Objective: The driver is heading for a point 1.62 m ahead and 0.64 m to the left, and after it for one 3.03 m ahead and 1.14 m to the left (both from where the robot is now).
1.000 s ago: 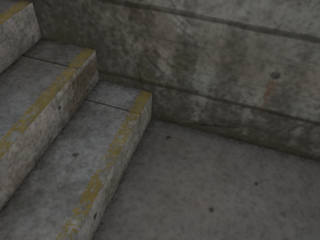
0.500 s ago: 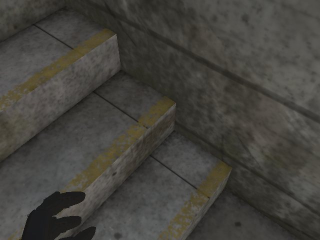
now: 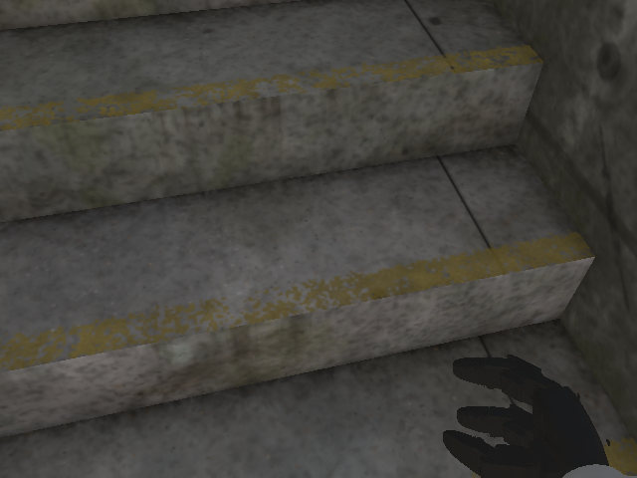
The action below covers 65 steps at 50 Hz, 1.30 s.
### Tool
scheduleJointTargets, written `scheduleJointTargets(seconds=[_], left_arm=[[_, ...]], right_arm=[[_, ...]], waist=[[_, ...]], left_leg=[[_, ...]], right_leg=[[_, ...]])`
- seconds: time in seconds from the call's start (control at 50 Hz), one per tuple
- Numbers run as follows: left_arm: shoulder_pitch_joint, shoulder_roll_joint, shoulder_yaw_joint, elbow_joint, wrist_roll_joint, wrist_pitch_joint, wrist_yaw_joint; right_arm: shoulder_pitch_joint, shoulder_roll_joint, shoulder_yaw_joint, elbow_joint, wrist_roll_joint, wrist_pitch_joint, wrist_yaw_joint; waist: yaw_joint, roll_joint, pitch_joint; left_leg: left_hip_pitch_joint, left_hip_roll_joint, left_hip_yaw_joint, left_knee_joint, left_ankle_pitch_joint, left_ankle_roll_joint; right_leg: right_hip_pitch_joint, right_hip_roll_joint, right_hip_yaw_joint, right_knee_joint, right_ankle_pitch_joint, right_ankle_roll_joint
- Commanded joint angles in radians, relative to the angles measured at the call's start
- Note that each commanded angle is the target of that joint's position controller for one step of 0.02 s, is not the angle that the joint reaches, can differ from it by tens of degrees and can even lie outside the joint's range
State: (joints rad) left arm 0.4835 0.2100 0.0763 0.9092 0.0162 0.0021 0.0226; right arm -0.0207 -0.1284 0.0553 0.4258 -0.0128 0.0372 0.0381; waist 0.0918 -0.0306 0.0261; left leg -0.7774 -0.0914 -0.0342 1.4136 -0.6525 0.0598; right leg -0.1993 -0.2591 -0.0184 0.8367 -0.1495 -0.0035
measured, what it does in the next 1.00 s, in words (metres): climbs, turning left: right foot 0.18 m higher, then left foot 0.18 m higher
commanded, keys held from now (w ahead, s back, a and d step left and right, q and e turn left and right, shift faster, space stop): w+shift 0.26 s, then w+q+shift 0.74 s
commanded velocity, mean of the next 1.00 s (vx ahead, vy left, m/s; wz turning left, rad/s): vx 0.96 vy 0.16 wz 0.60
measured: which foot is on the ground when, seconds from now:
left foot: down 0.00-0.40, up 0.42-0.78, down 0.80-1.00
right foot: up 0.00-0.36, down 0.38-0.80, up 0.82-1.00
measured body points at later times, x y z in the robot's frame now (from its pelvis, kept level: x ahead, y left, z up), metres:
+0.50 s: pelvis +0.35 +0.04 +0.24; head +0.36 +0.06 +0.69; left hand +0.48 +0.31 +0.13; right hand +0.47 -0.19 +0.12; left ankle +0.19 +0.15 -0.28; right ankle +0.41 -0.02 -0.42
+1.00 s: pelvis +0.74 +0.18 +0.48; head +0.75 +0.17 +0.93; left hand +0.89 +0.47 +0.50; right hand +0.87 -0.06 +0.34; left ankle +0.65 +0.20 -0.24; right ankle +0.82 +0.07 +0.09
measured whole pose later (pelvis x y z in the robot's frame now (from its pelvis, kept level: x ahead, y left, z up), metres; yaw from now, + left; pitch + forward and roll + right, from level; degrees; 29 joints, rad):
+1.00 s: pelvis +0.74 +0.18 +0.48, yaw +34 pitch +4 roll +1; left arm -0.03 0.11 -0.04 0.42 0.07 -0.11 0.01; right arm 0.46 -0.26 -0.06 0.95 -0.05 -0.06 0.00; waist -0.02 0.00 -0.09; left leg -0.25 -0.21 -0.17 0.60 -0.39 0.11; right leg -1.15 -0.02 0.08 2.27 -0.58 -0.10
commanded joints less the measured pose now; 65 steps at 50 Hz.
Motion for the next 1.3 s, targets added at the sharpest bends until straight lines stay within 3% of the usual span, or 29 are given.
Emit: scheduleJointTargets(seconds=[0.02, 0.1, 0.14, 0.26, 0.32, 0.34, 0.38, 0.4, 0.42, 0.44, 0.5, 0.54, 0.66, 0.7, 0.74, 0.76, 0.8, 0.82, 0.84, 0.9, 1.02, 1.06, 1.1, 1.12, 1.14, 1.16, 1.2, 1.24, 1.3], left_arm=[[-0.473, 0.016, 0.015, -0.406, 0.083, -0.03, -0.028], [-0.156, -0.065, -0.039, -0.318, 0.092, -0.009, 0.009], [-0.32, 0.03, -0.03, -0.351, 0.043, 0.003, 0.023], [-0.692, -0.067, -0.095, -0.53, 0.049, -0.009, 0.03], [-0.622, -0.024, -0.103, -0.509, 0.023, 0.007, -0.026], [-0.457, -0.011, -0.083, -0.461, 0.006, 0.009, -0.015], [-0.14, 0.088, -0.005, -0.41, -0.01, 0.032, 0.034], [-0.042, 0.183, 0.033, -0.366, 0.021, 0.011, 0.035], [0.017, 0.271, 0.064, -0.273, 0.042, 0.005, 0.054], [-0.116, 0.206, 0.066, -0.28, 0.019, 0.002, 0.045], [-0.196, -0.056, -0.009, -0.069, 0.029, -0.068, 0.031], [-0.138, -0.119, -0.033, 0.033, 0.054, -0.106, 0.015], [-0.096, -0.02, -0.061, 0.161, 0.005, -0.164, -0.038], [-0.097, 0.084, -0.065, 0.094, -0.086, -0.149, 0.014], [-0.058, 0.362, 0.002, -0.014, -0.075, -0.151, 0.05], [-0.11, 0.381, 0.026, -0.067, -0.066, -0.13, 0.044], [-0.198, 0.302, 0.043, -0.197, -0.06, -0.13, -0.023], [-0.311, 0.151, 0.021, -0.304, -0.019, -0.157, -0.084], [-0.305, 0.07, -0.007, -0.392, 0.054, -0.19, -0.103], [-0.493, -0.142, -0.119, -0.534, 0.076, -0.168, -0.035], [-0.838, -0.111, -0.16, -0.723, 0.075, -0.102, 0.012], [-0.534, -0.045, -0.135, -0.629, 0.024, -0.076, 0.021], [-0.184, 0.096, -0.049, -0.496, -0.002, -0.056, 0.065], [-0.012, 0.159, -0.016, -0.465, 0.03, -0.071, 0.069], [0.043, 0.192, 0.002, -0.341, -0.01, -0.099, 0.043], [-0.016, 0.185, 0.002, -0.275, -0.013, -0.097, 0.044], [-0.3, 0.038, -0.015, -0.278, 0.024, -0.112, 0.013], [-0.236, -0.045, -0.031, -0.136, 0.01, -0.14, -0.013], [-0.109, -0.112, -0.053, 0.025, -0.002, -0.177, -0.02]], right_arm=[[0.252, -0.366, -0.168, 0.098, 0.02, -0.034, -0.048], [0.111, -0.123, -0.099, 0.209, 0.006, -0.105, 0.009], [0.205, -0.112, -0.091, 0.237, 0.002, -0.116, -0.001], [0.543, -0.129, -0.097, 0.453, 0.001, -0.183, -0.017], [0.458, -0.151, -0.09, 0.405, 0.041, -0.181, -0.041], [0.417, -0.29, -0.117, 0.393, 0.084, -0.203, -0.045], [0.354, -0.423, -0.186, 0.396, 0.075, -0.236, -0.016], [0.319, -0.338, -0.174, 0.372, 0.069, -0.252, -0.005], [0.272, -0.157, -0.142, 0.291, 0.046, -0.265, 0.041], [0.283, -0.144, -0.135, 0.242, -0.042, -0.263, 0.051], [0.114, 0.031, -0.076, 0.125, -0.039, -0.22, 0.02], [0.186, 0.125, -0.031, 0.135, -0.006, -0.178, 0.01], [-0.215, 0.12, 0.005, -0.033, 0.039, -0.067, -0.072], [-0.088, 0.012, -0.005, 0.008, 0.035, -0.059, -0.037], [0.177, -0.06, -0.058, 0.106, 0.019, -0.016, -0.033], [0.353, -0.108, -0.089, 0.151, 0.007, -0.01, -0.034], [0.317, -0.258, -0.162, 0.171, 0.027, -0.037, -0.027], [0.227, -0.348, -0.19, 0.18, 0.022, -0.029, -0.034], [0.143, -0.32, -0.181, 0.165, 0.0, -0.022, -0.046], [0.369, -0.228, -0.148, 0.395, -0.036, -0.106, -0.046], [0.444, -0.192, -0.123, 0.508, -0.008, -0.152, -0.035], [0.225, -0.238, -0.139, 0.399, 0.033, -0.143, -0.053], [0.118, -0.452, -0.222, 0.339, 0.065, -0.186, -0.029], [0.111, -0.41, -0.235, 0.283, 0.056, -0.205, -0.013], [-0.031, -0.275, -0.205, 0.248, -0.029, -0.242, 0.001], [-0.053, -0.06, -0.15, 0.192, -0.066, -0.252, 0.012], [0.185, -0.099, -0.143, 0.169, -0.057, -0.202, 0.021], [0.113, -0.001, -0.086, 0.116, -0.077, -0.14, 0.005], [-0.013, 0.044, -0.053, 0.071, -0.04, -0.101, -0.012]], waist=[[-0.206, 0.366, -0.121], [0.044, 0.154, -0.027], [-0.053, 0.11, 0.068], [-0.142, 0.022, 0.133], [-0.083, -0.137, -0.086], [0.034, -0.012, -0.342], [0.219, 0.19, -0.453], [0.224, 0.075, -0.497], [0.18, -0.327, -0.449], [0.089, -0.178, -0.468], [-0.07, 0.164, -0.08], [-0.138, 0.145, -0.014], [-0.201, 0.114, 0.201], [-0.251, 0.137, 0.03], [-0.301, -0.128, -0.24], [-0.368, -0.199, -0.346], [-0.312, -0.11, -0.381], [-0.232, 0.296, -0.338], [-0.151, 0.091, -0.404], [-0.112, -0.041, 0.016], [-0.102, 0.018, 0.147], [0.053, 0.0, -0.06], [0.224, 0.073, -0.444], [0.259, -0.044, -0.571], [0.285, -0.209, -0.493], [0.16, -0.32, -0.365], [-0.085, -0.183, -0.372], [-0.14, 0.026, -0.134], [-0.163, 0.05, 0.158]], left_leg=[[0.587, 0.188, -0.749, -0.997, -0.137, 0.115], [0.25, 0.155, -0.411, -0.931, 0.103, 0.116], [0.242, 0.167, -0.385, -1.105, 0.224, 0.161], [0.67, 0.261, -0.241, -1.32, 0.533, 0.165], [0.35, 0.177, -0.089, -1.429, 1.339, 0.153], [0.345, 0.231, -0.091, -1.283, 1.984, 0.18], [0.633, 0.316, -0.159, -0.817, 2.346, 0.158], [0.544, 0.22, -0.193, -0.476, 1.928, 0.138], [0.132, -0.077, -0.213, 0.019, 0.753, 0.094], [0.013, -0.057, -0.322, 0.401, 0.684, 0.096], [-0.292, 0.006, -0.185, 0.865, 0.677, 0.122], [-0.439, 0.038, -0.222, 1.071, 0.524, 0.149], [-0.441, 0.054, 0.038, 0.597, 0.261, 0.167], [0.225, 0.028, 0.243, 0.07, 0.422, 0.114], [0.354, -0.054, 0.301, 0.047, 0.171, 0.112], [0.382, -0.075, 0.278, -0.042, 0.053, 0.139], [0.586, -0.165, -0.001, -0.563, 0.079, 0.157], [0.734, 0.053, -0.723, -0.907, 0.094, 0.315], [0.737, 0.15, -1.03, -1.085, 0.007, 0.356], [0.537, 0.131, -0.741, -1.062, 0.307, 0.29], [0.261, 0.101, -0.334, -1.344, 0.479, 0.163], [-0.166, 0.059, -0.226, -1.401, 1.239, 0.214], [0.078, 0.115, -0.253, -0.967, 2.204, 0.187], [0.172, 0.053, -0.27, -0.493, 2.039, 0.073], [0.219, -0.061, -0.184, -0.103, 1.181, 0.066], [-0.109, -0.148, -0.219, 0.331, 0.538, 0.053], [-0.279, -0.025, -0.207, 0.682, 0.535, 0.067], [-0.452, 0.018, -0.206, 0.87, 0.399, 0.106], [-0.584, -0.011, -0.219, 0.819, 0.188, 0.144]], right_leg=[[-0.859, 0.316, 0.327, 0.998, -0.129, -0.119], [-0.784, 0.208, 0.119, 1.133, -0.121, -0.046], [-0.828, 0.223, 0.033, 1.038, -0.175, -0.009], [-1.251, 0.244, -0.014, 1.194, -0.5, -0.129], [-0.338, 0.307, -0.279, 0.558, -0.288, -0.092], [0.065, 0.386, -0.226, 0.549, -0.185, -0.065], [0.115, 0.362, -0.08, 0.234, -0.402, -0.098], [0.247, 0.245, 0.177, 0.027, -0.529, -0.132], [0.331, -0.016, 0.801, -0.412, -0.53, -0.242], [0.27, -0.065, 1.066, -0.559, -0.763, -0.23], [-0.042, -0.056, 0.559, -0.414, -0.481, -0.256], [-0.068, -0.056, 0.298, -0.47, -0.177, -0.191], [-0.325, 0.087, -0.271, -0.813, 0.037, -0.07], [-0.453, 0.126, -0.343, -0.889, 0.645, -0.126], [-0.027, 0.003, -0.309, -0.582, 1.693, -0.194], [0.182, -0.039, -0.271, -0.322, 1.872, -0.196], [0.035, 0.05, -0.151, 0.293, 1.316, -0.16], [-0.523, 0.339, -0.052, 0.856, 0.123, -0.053], [-0.673, 0.34, 0.162, 1.235, 0.095, -0.06], [-1.07, 0.28, 0.117, 1.577, -0.169, -0.082], [-1.027, 0.185, 0.033, 1.091, -0.702, -0.111], [-0.065, 0.25, -0.136, 0.63, -0.308, -0.056], [0.352, 0.294, -0.044, 0.495, -0.209, -0.039], [0.424, 0.138, 0.263, 0.118, -0.446, -0.11], [0.356, 0.18, 0.121, -0.026, -0.175, -0.076], [0.332, 0.03, 0.403, -0.191, 0.346, -0.16], [0.319, -0.112, 0.662, -0.29, 0.061, -0.249], [0.145, -0.066, 0.52, -0.39, -0.263, -0.174], [-0.044, 0.001, 0.174, -0.539, 0.157, -0.109]])
Next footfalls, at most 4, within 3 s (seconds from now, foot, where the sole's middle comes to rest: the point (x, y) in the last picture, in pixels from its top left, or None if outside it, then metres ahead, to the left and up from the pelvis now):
0.38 right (372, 447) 0.44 -0.02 -0.46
0.80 left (238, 244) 0.69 0.22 -0.28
1.14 right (295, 36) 1.03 0.16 -0.10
1.48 left None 1.15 0.59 0.08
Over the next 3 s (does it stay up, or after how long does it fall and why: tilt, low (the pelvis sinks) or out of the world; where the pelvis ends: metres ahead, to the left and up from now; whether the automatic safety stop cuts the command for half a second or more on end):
stays up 1.76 0.72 1.22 its command is cut before an obstacle from the start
